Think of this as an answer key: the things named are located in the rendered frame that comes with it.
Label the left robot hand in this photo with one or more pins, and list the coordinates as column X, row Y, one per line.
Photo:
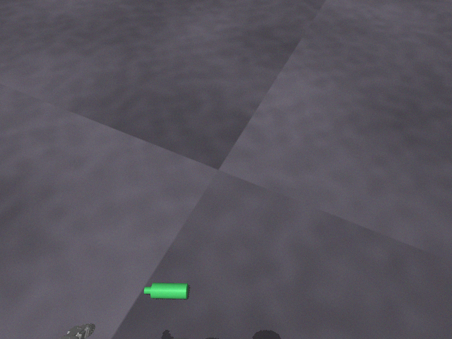
column 80, row 332

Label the bottle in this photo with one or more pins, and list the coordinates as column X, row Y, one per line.
column 167, row 290

